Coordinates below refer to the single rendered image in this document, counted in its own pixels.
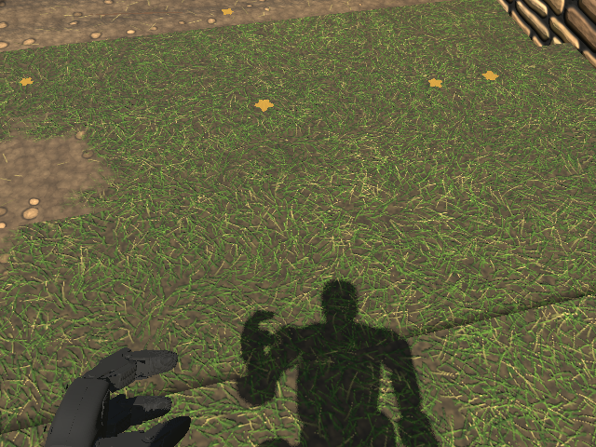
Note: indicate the robot left hand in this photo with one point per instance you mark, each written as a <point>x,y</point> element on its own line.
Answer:
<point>87,417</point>

